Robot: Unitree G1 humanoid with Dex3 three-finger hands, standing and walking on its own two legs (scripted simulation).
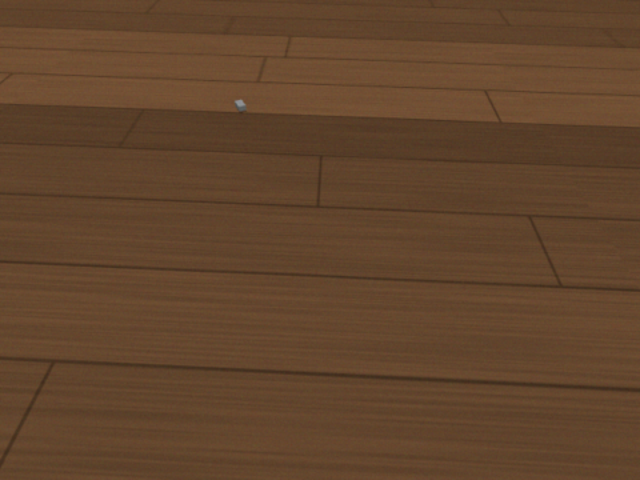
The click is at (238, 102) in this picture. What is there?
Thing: small brick
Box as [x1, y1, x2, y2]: [235, 100, 245, 111]
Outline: 235,101 235,105 239,111 245,109 245,105 241,100
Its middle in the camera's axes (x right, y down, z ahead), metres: -0.47 -0.80 +2.40
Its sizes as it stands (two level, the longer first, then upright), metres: 0.076 0.045 0.032
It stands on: the floor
